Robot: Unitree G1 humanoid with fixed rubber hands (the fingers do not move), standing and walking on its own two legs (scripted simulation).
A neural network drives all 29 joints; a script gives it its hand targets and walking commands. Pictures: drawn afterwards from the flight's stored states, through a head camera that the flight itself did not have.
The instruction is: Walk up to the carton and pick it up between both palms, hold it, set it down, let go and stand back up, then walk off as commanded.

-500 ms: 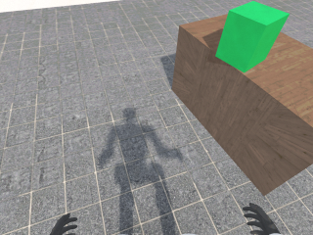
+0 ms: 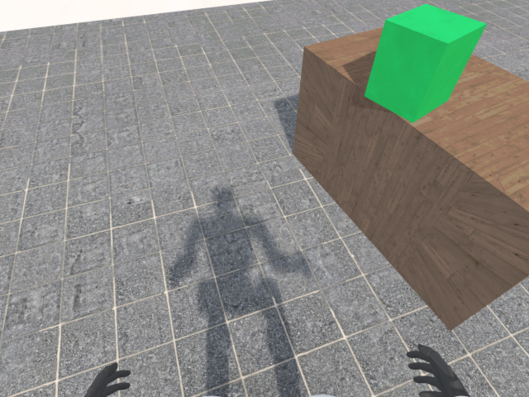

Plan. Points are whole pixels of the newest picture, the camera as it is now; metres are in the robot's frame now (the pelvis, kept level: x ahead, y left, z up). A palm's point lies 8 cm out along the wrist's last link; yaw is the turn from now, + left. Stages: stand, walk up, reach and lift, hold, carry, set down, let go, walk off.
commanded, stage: stand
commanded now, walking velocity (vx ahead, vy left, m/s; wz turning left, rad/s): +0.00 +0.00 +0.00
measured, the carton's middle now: (419, 63) +1.04 -0.50 -0.02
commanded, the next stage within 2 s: walk up in 1.32 s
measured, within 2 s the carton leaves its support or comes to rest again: neither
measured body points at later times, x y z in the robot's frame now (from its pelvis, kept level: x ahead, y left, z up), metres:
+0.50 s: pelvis +0.00 +0.00 +0.00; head +0.02 +0.00 +0.45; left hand +0.12 +0.27 -0.11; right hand +0.14 -0.29 -0.09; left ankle +0.03 +0.13 -0.72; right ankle +0.03 -0.12 -0.72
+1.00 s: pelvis +0.01 +0.00 +0.00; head +0.03 +0.00 +0.45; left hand +0.12 +0.27 -0.11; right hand +0.14 -0.29 -0.09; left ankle +0.03 +0.13 -0.72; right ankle +0.03 -0.12 -0.72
